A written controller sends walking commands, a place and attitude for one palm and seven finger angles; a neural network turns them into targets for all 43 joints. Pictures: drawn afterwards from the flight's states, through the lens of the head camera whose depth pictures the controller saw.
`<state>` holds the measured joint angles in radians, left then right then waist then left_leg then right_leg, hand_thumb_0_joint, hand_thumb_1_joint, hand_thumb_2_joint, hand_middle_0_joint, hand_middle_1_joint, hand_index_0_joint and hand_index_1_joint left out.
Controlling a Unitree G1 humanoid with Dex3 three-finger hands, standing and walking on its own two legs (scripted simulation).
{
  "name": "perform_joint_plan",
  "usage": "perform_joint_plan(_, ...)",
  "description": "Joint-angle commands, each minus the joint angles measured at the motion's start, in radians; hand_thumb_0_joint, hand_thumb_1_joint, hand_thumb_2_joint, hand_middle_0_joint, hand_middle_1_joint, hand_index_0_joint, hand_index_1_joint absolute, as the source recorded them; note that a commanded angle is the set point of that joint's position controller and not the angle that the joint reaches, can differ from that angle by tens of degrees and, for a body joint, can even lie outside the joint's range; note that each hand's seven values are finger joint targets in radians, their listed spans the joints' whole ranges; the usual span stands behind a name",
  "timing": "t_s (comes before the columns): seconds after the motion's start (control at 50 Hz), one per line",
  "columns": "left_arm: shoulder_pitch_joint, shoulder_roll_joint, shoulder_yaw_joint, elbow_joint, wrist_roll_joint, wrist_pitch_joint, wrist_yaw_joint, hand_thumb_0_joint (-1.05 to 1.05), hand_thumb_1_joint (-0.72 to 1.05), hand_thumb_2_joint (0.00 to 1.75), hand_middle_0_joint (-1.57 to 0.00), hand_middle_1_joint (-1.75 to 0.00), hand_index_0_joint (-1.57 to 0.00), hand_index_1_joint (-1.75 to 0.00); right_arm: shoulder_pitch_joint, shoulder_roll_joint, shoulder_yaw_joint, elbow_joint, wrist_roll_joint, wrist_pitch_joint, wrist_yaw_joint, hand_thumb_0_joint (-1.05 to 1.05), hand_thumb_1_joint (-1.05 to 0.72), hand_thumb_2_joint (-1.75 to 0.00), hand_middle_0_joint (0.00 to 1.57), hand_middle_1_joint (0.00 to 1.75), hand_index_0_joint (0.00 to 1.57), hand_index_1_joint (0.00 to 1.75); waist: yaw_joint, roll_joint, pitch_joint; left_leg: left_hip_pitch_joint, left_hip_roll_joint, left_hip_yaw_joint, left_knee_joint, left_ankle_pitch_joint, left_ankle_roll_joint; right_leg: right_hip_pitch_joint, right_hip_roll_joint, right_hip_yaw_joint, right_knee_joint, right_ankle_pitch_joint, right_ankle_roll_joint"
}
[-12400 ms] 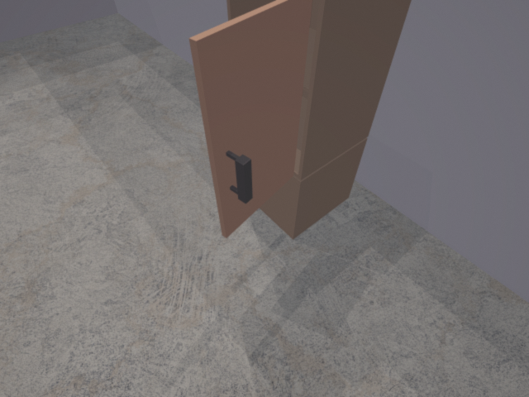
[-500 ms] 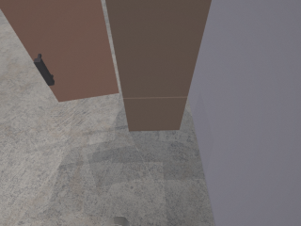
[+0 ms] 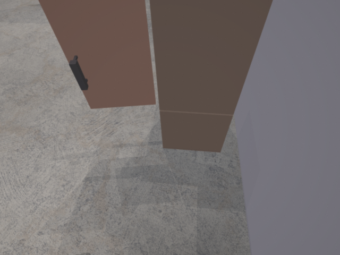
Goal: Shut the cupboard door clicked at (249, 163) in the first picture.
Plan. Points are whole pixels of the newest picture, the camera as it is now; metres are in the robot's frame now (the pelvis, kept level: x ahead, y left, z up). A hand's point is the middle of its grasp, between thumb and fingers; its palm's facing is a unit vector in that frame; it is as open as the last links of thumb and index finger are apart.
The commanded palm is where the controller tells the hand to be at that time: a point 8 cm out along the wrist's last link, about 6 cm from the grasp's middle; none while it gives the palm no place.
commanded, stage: take the last steps up to it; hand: left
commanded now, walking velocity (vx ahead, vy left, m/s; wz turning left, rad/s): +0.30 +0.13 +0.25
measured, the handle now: (80, 72) +0.79 +0.45 -0.09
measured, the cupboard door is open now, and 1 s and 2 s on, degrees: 100 100 100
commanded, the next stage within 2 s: come to a stop and stand still in 1.00 s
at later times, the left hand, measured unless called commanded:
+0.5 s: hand out of the picture -0.05 +0.16 -0.15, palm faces +0.29 -0.94 -0.19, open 7.3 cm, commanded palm none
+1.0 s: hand (87, 173) +0.36 +0.30 -0.15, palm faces +0.09 -0.97 -0.22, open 7.4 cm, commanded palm none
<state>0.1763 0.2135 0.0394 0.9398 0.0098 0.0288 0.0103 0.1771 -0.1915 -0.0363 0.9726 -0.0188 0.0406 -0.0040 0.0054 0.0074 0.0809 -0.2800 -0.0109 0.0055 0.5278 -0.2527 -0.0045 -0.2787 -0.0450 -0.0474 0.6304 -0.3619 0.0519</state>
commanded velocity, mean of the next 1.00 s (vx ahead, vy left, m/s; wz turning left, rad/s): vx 0.27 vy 0.07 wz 0.02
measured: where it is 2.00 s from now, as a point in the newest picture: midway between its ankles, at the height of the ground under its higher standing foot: (159, 234)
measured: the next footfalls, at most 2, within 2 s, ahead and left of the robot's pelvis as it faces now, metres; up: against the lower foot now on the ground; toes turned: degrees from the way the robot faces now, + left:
right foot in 0.02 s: +0.03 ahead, -0.11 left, +0.00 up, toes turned -3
left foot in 0.58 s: +0.21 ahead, +0.20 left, +0.00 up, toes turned +17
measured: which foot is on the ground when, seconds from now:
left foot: down 0.00-0.02, up 0.04-0.56, down 0.58-1.00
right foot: up 0.00-0.00, down 0.02-0.58, up 0.60-1.00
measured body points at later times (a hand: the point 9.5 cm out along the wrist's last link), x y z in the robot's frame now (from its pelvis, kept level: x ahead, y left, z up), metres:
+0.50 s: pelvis +0.09 +0.03 +0.01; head +0.13 +0.03 +0.46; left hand -0.06 +0.21 -0.13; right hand +0.23 -0.18 -0.15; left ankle +0.15 +0.19 -0.69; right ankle -0.01 -0.11 -0.73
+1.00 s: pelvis +0.25 +0.11 +0.01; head +0.27 +0.10 +0.45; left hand +0.35 +0.35 -0.13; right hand +0.22 -0.13 -0.15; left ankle +0.17 +0.19 -0.73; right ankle +0.33 +0.01 -0.71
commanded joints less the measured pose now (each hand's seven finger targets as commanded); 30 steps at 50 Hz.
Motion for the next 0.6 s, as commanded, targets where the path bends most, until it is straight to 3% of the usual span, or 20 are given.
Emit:
perform_joint_plan(0.0,0.225,0.242,0.062,-0.001,0.025,-0.045,0.012,0.00,0.90,0.90,-0.20,-0.30,-0.20,-0.30,-0.078,-0.097,-0.037,-0.110,0.007,-0.021,0.006,0.00,-0.90,-0.90,0.20,0.30,0.20,0.30,0.102,-0.335,-0.064,-0.386,-0.041,0.004,0.384,-0.393,-0.012,0.306,-0.427,0.500,-0.454,-0.045,-0.169)
perform_joint_plan(0.02,0.208,0.223,0.051,-0.009,0.017,-0.049,0.013,0.00,0.90,0.90,-0.20,-0.30,-0.20,-0.30,-0.096,-0.146,-0.049,-0.108,-0.006,-0.016,0.013,0.00,-0.90,-0.90,0.20,0.30,0.20,0.30,0.087,-0.215,-0.008,-0.403,0.008,-0.068,0.527,-0.325,-0.006,0.196,-0.444,0.476,-0.478,-0.114,-0.210)
perform_joint_plan(0.04,0.149,0.164,0.046,-0.009,0.015,-0.062,0.016,0.00,0.90,0.90,-0.20,-0.30,-0.20,-0.30,-0.080,-0.146,-0.055,-0.080,-0.012,-0.016,0.018,0.00,-0.90,-0.90,0.20,0.30,0.20,0.30,0.047,-0.240,0.038,-0.420,0.042,-0.092,0.586,-0.210,-0.005,0.165,-0.374,0.404,-0.478,-0.064,-0.184)
perform_joint_plan(0.06,0.130,0.132,0.035,-0.005,0.010,-0.072,0.012,0.00,0.90,0.90,-0.20,-0.30,-0.20,-0.30,-0.057,-0.135,-0.057,-0.053,-0.013,-0.014,0.023,0.00,-0.90,-0.90,0.20,0.30,0.20,0.30,0.027,-0.216,0.036,-0.405,0.047,-0.073,0.627,-0.127,-0.017,0.176,-0.322,0.335,-0.457,0.012,-0.160)
perform_joint_plan(0.1,0.151,0.089,0.026,0.007,0.004,-0.089,0.010,0.00,0.90,0.90,-0.20,-0.30,-0.20,-0.30,-0.019,-0.101,-0.052,-0.020,-0.010,-0.013,0.033,0.00,-0.90,-0.90,0.20,0.30,0.20,0.30,0.016,-0.150,0.020,-0.397,0.060,-0.055,0.642,-0.023,-0.032,0.198,-0.275,0.176,-0.437,0.169,-0.125)
perform_joint_plan(0.12,0.172,0.080,0.024,0.019,0.003,-0.095,0.010,0.00,0.90,0.90,-0.20,-0.30,-0.20,-0.30,-0.007,-0.090,-0.049,-0.012,-0.009,-0.011,0.035,0.00,-0.90,-0.90,0.20,0.30,0.20,0.30,0.016,-0.152,0.007,-0.395,0.059,-0.045,0.638,0.010,-0.040,0.212,-0.261,0.133,-0.436,0.217,-0.116)
perform_joint_plan(0.22,0.273,0.074,0.024,0.080,0.008,-0.111,0.014,0.00,0.90,0.90,-0.20,-0.30,-0.20,-0.30,-0.043,-0.074,-0.045,-0.008,-0.008,-0.008,0.041,0.00,-0.90,-0.90,0.20,0.30,0.20,0.30,0.040,-0.117,0.006,-0.453,0.082,-0.018,0.578,0.069,-0.060,0.295,-0.291,0.077,-0.449,0.293,-0.132)
perform_joint_plan(0.3,0.332,0.064,0.016,0.132,0.015,-0.119,0.014,0.00,0.90,0.90,-0.20,-0.30,-0.20,-0.30,-0.094,-0.063,-0.036,-0.022,-0.006,-0.013,0.045,0.00,-0.90,-0.90,0.20,0.30,0.20,0.30,0.051,-0.163,0.038,-0.476,0.097,0.003,0.495,0.074,-0.052,0.321,-0.310,0.046,-0.448,0.376,-0.148)
perform_joint_plan(0.36,0.357,0.063,0.014,0.157,0.017,-0.120,0.015,0.00,0.90,0.90,-0.20,-0.30,-0.20,-0.30,-0.145,-0.052,-0.024,-0.037,-0.004,-0.023,0.050,0.00,-0.90,-0.90,0.20,0.30,0.20,0.30,0.059,-0.173,0.055,-0.453,0.092,0.046,0.366,0.065,-0.042,0.338,-0.304,0.011,-0.434,0.444,-0.156)
perform_joint_plan(0.42,0.352,0.077,0.013,0.174,0.023,-0.114,0.015,0.00,0.90,0.90,-0.20,-0.30,-0.20,-0.30,-0.175,-0.034,-0.012,-0.048,0.000,-0.037,0.056,0.00,-0.90,-0.90,0.20,0.30,0.20,0.30,0.060,-0.204,0.070,-0.336,0.071,0.093,0.213,0.035,-0.019,0.297,-0.302,-0.027,-0.412,0.486,-0.151)
perform_joint_plan(0.46,0.337,0.090,0.018,0.182,0.024,-0.108,0.016,0.00,0.90,0.90,-0.20,-0.30,-0.20,-0.30,-0.161,-0.031,-0.011,-0.046,0.002,-0.050,0.055,0.00,-0.90,-0.90,0.20,0.30,0.20,0.30,0.049,-0.223,0.065,-0.227,0.051,0.110,0.134,0.000,0.004,0.264,-0.307,-0.035,-0.372,0.529,-0.146)
perform_joint_plan(0.48,0.319,0.094,0.021,0.182,0.024,-0.106,0.015,0.00,0.90,0.90,-0.20,-0.30,-0.20,-0.30,-0.110,-0.043,-0.015,-0.031,0.000,-0.058,0.049,0.00,-0.90,-0.90,0.20,0.30,0.20,0.30,0.022,-0.216,0.042,-0.121,0.030,0.130,0.083,-0.014,0.017,0.231,-0.303,-0.046,-0.310,0.579,-0.142)
perform_joint_plan(0.5,0.290,0.104,0.024,0.178,0.019,-0.104,0.014,0.00,0.90,0.90,-0.20,-0.30,-0.20,-0.30,0.003,-0.059,-0.019,0.003,-0.004,-0.065,0.040,0.00,-0.90,-0.90,0.20,0.30,0.20,0.30,-0.035,-0.190,-0.004,0.042,-0.009,0.160,0.011,0.025,0.029,0.178,-0.266,-0.099,-0.198,0.640,-0.125)
perform_joint_plan(0.52,0.287,0.090,0.022,0.174,0.016,-0.102,0.010,0.00,0.90,0.90,-0.20,-0.30,-0.20,-0.30,0.149,-0.106,-0.030,0.046,-0.007,-0.072,0.031,0.00,-0.90,-0.90,0.20,0.30,0.20,0.30,-0.093,-0.117,-0.095,0.249,0.007,0.139,-0.046,0.053,0.039,0.108,-0.225,-0.122,-0.008,0.577,-0.104)
perform_joint_plan(0.54,0.324,0.042,0.016,0.158,0.006,-0.098,0.003,0.00,0.90,0.90,-0.20,-0.30,-0.20,-0.30,0.277,-0.217,-0.057,0.073,-0.017,-0.082,0.015,0.00,-0.90,-0.90,0.20,0.30,0.20,0.30,-0.131,0.105,-0.226,0.483,0.219,-0.109,-0.057,0.089,0.099,-0.093,-0.108,-0.167,0.243,0.205,-0.059)
perform_joint_plan(0.56,0.296,-0.006,0.004,0.123,0.002,-0.095,0.002,0.00,0.90,0.90,-0.20,-0.30,-0.20,-0.30,0.358,-0.288,-0.075,0.087,-0.009,-0.079,-0.004,0.00,-0.90,-0.90,0.20,0.30,0.20,0.30,-0.147,0.267,-0.287,0.548,0.392,-0.389,-0.184,0.156,0.176,-0.269,-0.011,-0.102,0.515,-0.233,-0.049)
perform_joint_plan(0.58,0.220,0.001,0.005,0.098,0.001,-0.088,0.008,0.00,0.90,0.90,-0.20,-0.30,-0.20,-0.30,0.321,-0.271,-0.072,0.084,-0.002,-0.072,-0.015,0.00,-0.90,-0.90,0.20,0.30,0.20,0.30,-0.128,0.174,-0.219,0.456,0.420,-0.358,-0.231,0.166,0.197,-0.319,-0.056,0.005,0.651,-0.206,-0.076)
